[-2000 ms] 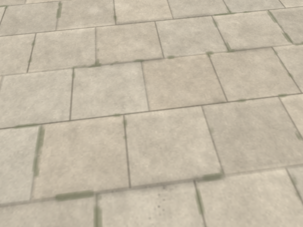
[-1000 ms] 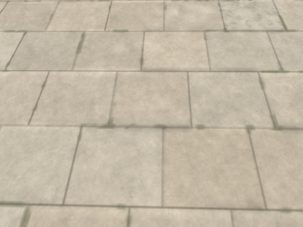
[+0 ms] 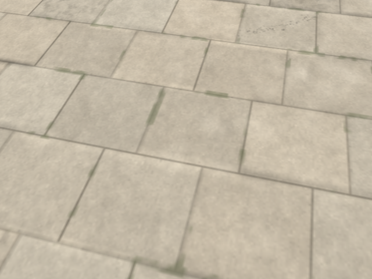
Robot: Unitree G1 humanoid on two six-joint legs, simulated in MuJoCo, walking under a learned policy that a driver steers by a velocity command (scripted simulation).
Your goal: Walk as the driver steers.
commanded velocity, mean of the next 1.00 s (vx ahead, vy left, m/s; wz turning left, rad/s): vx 0.50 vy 0.00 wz -0.40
